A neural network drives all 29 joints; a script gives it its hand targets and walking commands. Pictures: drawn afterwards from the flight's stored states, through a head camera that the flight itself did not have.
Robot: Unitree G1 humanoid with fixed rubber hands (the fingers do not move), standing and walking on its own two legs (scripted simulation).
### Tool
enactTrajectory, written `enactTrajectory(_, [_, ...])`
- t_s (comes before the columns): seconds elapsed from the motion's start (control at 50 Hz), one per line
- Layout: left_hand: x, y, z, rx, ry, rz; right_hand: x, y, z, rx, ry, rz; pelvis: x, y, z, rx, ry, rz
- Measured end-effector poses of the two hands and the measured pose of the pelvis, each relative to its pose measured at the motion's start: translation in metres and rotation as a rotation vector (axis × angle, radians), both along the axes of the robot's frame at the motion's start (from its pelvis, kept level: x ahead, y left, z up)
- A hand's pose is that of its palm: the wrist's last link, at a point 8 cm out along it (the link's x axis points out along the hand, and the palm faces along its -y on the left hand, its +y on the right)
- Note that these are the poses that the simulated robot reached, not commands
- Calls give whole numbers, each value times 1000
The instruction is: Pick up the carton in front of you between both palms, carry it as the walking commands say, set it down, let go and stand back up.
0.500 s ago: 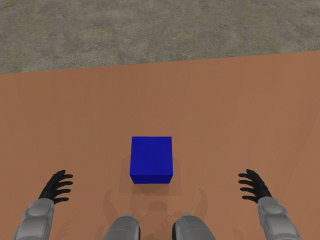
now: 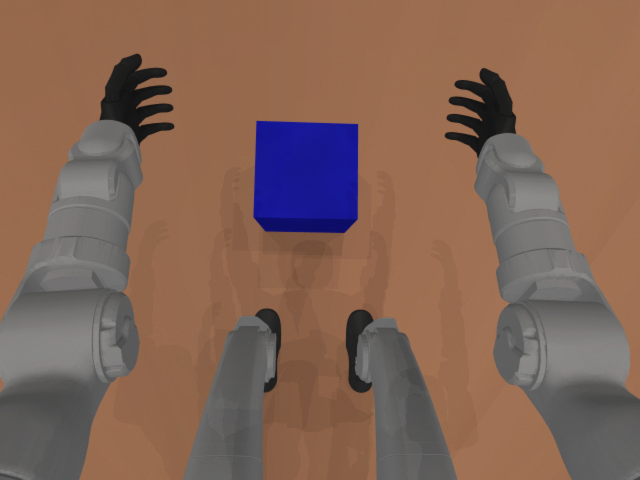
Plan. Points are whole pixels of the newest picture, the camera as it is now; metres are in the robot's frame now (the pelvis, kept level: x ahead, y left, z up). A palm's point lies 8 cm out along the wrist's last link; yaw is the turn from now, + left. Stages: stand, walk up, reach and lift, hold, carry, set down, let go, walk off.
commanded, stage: reach and lift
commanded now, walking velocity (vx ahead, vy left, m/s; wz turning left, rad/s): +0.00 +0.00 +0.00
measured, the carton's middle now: (306, 184) +0.53 +0.02 -0.54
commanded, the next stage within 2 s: none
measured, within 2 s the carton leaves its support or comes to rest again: leaves its support in 1.96 s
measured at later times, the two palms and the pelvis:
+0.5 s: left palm (185, 128) +0.54 +0.21 -0.22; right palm (431, 135) +0.54 -0.17 -0.22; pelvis +0.03 +0.00 -0.07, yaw +0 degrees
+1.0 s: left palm (219, 172) +0.53 +0.20 -0.43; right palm (395, 175) +0.53 -0.16 -0.43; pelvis -0.03 -0.01 -0.27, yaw -1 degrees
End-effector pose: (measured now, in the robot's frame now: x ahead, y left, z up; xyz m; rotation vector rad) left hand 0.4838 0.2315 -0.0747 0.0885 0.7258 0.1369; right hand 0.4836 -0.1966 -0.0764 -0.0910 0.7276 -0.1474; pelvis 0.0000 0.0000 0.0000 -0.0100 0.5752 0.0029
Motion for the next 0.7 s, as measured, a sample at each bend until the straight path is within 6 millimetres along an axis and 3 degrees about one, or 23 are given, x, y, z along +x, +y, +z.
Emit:
enactTrajectory(0.18, [57, -18, -25, -31, -69, -5, 58, 25, -24, 32, -71, -2, -3, 2, -16, -5, 130, 0])
enactTrajectory(0.3, [68, -21, -52, -35, -79, 1, 67, 27, -52, 33, -78, -3, 13, 2, -17, -7, 218, 0])
enactTrajectory(0.38, [66, -23, -79, -37, -67, 9, 65, 27, -80, 38, -66, -9, 24, 2, -29, -7, 281, -3])
enactTrajectory(0.52, [53, -22, -156, -33, -30, 40, 56, 26, -156, 33, -40, -6, 28, 0, -82, -3, 364, -1])
enactTrajectory(0.7, [43, -14, -259, -13, -49, 48, 49, 24, -259, 22, -48, 4, 5, -6, -176, -5, 317, 3])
